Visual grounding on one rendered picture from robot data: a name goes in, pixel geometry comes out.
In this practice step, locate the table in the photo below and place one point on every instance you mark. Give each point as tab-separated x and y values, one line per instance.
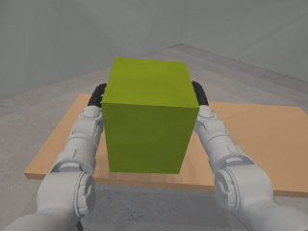
274	137

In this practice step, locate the left robot hand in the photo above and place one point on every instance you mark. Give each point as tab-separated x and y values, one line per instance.
96	97

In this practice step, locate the right robot hand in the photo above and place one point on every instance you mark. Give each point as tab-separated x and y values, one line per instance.
200	94

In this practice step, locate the right robot upper arm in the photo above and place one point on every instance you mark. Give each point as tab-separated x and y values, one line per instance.
247	193

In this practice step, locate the right robot forearm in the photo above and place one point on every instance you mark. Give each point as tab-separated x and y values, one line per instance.
218	143

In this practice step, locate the left robot forearm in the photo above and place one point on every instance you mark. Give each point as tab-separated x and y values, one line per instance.
81	145

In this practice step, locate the left robot upper arm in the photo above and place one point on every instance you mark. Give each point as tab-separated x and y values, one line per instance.
63	199

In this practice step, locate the carton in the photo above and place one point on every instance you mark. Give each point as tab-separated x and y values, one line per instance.
149	110

